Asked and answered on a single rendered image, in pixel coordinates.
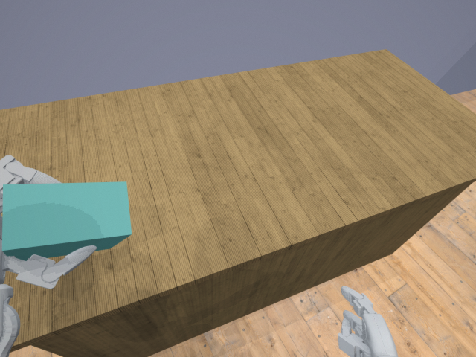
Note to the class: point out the left robot forearm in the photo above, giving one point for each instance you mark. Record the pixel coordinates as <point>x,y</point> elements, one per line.
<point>9,321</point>

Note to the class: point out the sponge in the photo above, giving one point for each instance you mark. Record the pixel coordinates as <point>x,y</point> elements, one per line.
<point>53,220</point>

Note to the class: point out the table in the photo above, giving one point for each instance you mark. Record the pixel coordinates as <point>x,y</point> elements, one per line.
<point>244,189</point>

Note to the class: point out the robot right hand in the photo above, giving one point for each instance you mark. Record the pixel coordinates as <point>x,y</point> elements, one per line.
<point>372,336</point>

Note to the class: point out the robot left hand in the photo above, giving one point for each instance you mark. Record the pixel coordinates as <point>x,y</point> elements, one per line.
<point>37,270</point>

